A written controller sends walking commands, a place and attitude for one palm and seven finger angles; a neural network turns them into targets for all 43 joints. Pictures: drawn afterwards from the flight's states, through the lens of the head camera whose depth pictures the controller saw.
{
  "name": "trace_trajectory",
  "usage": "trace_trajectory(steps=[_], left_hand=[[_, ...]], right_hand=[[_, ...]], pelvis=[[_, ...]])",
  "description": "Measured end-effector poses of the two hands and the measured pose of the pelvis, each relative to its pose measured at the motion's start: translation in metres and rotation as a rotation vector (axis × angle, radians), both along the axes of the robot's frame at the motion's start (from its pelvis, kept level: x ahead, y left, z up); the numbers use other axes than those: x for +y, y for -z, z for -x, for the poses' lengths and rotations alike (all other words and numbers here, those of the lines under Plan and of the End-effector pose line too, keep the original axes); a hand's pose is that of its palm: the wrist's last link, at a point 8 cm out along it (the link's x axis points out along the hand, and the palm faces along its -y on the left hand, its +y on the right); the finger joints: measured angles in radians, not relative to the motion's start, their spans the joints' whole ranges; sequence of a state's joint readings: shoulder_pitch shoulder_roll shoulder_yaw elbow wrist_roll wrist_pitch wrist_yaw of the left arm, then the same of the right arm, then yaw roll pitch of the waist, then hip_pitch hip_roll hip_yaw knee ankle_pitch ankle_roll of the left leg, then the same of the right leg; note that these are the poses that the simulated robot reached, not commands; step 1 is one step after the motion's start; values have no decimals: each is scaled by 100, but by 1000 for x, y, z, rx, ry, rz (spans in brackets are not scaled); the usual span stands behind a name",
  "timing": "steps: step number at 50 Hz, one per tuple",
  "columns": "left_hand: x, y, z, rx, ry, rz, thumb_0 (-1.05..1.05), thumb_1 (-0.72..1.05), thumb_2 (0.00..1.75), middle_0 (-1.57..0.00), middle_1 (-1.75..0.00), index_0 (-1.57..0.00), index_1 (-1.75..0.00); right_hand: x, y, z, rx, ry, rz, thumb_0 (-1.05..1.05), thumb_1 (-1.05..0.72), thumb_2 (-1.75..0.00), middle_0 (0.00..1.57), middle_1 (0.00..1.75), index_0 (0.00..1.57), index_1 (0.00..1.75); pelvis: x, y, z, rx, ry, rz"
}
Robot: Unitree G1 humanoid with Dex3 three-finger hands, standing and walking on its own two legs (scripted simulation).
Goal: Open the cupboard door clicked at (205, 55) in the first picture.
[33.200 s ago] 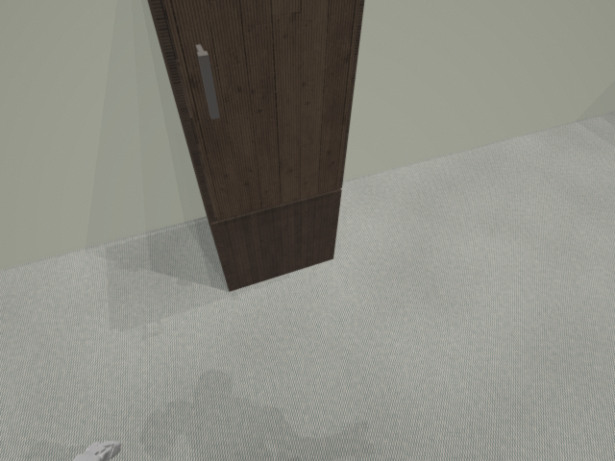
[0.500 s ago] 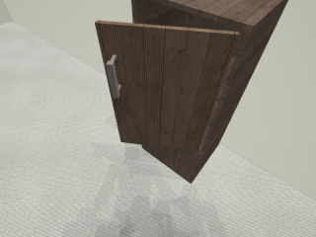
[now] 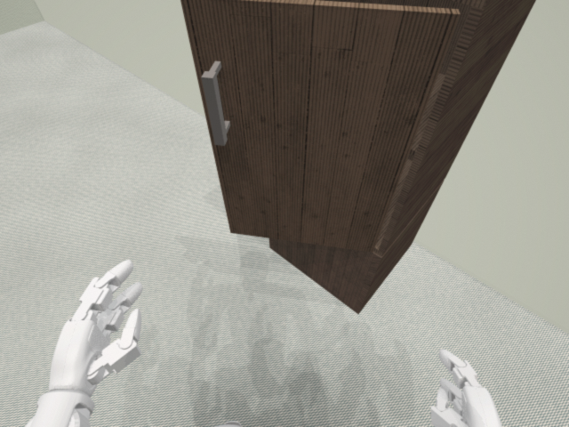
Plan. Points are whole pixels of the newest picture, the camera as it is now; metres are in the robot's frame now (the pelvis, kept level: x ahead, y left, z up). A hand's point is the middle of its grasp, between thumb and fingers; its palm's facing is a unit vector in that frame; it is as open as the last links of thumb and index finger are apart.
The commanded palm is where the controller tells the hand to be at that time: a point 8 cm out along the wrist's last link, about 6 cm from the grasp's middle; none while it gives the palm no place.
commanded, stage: raise the hand with hooked fingers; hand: left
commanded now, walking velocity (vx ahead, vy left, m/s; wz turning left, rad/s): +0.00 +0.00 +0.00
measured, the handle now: (218, 104) +0.61 +0.15 +0.12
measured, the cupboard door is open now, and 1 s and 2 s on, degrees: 32 32 32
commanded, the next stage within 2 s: move the hooked fingers beside the handle in 1.84 s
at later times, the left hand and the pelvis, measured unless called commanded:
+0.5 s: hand (100, 338) +0.22 +0.24 +0.05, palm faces -0.10 -0.99 -0.05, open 10.6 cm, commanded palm +0.19 +0.29 +0.05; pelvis -0.02 +0.01 -0.02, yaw +0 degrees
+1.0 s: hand (58, 293) +0.25 +0.28 +0.10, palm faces -0.07 -1.00 -0.05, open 13.5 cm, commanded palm +0.23 +0.33 +0.11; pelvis -0.01 +0.03 +0.01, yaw +0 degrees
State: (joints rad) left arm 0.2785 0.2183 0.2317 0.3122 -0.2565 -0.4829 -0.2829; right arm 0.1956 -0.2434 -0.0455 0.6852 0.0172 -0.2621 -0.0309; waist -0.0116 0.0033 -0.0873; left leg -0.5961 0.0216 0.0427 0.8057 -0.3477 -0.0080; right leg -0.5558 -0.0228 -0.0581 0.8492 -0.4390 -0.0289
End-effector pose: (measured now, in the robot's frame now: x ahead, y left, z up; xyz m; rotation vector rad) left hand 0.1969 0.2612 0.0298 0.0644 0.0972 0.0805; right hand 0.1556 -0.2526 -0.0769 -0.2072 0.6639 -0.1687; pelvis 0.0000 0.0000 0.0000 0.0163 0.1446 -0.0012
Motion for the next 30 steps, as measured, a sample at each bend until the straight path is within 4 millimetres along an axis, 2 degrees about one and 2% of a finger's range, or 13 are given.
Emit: trace_trajectory(steps=[4, 6, 9, 12, 16, 23, 30], left_hand=[[-3, 20, 13, -58, 177, -5, 1, 70, 81, -22, -43, -21, -44], [1, 27, 21, -56, 191, 19, 1, 65, 80, -22, -46, -22, -46], [11, 27, 28, -65, 149, 49, 1, 58, 77, -23, -50, -23, -51], [18, 19, 26, -80, 120, 46, 1, 51, 74, -23, -55, -23, -55], [21, 5, 13, -73, 154, 24, 1, 42, 70, -24, -60, -23, -61], [32, -14, -6, -43, 189, 22, 1, 26, 63, -25, -71, -24, -72], [44, -29, -10, -66, 167, 13, 1, 9, 56, -26, -81, -25, -82]], right_hand=[[0, 8, -17, -105, -53, 13, 1, -90, -90, 20, 30, 20, 30], [2, 11, -21, -133, -63, 20, 1, -90, -90, 20, 30, 20, 30], [6, 15, -20, -136, -70, 29, 1, -90, -90, 20, 30, 20, 30], [12, 18, -12, -106, -77, 35, 1, -90, -90, 20, 30, 20, 30], [19, 20, 6, -52, -68, 30, 1, -90, -90, 20, 30, 20, 30], [22, 14, 36, 4, -13, 15, 1, -90, -90, 20, 30, 21, 30], [20, 4, 44, 9, 0, 35, 1, -90, -90, 20, 30, 20, 30]], pelvis=[[-3, 28, 15, 44, 4, 4], [-3, 37, 19, 45, 4, 10], [-3, 43, 22, 34, -1, 23], [-3, 42, 24, 24, -10, 37], [0, 35, 25, 16, -17, 50], [8, 21, 22, 12, -3, 49], [18, 12, 19, -2, 1, 49]])
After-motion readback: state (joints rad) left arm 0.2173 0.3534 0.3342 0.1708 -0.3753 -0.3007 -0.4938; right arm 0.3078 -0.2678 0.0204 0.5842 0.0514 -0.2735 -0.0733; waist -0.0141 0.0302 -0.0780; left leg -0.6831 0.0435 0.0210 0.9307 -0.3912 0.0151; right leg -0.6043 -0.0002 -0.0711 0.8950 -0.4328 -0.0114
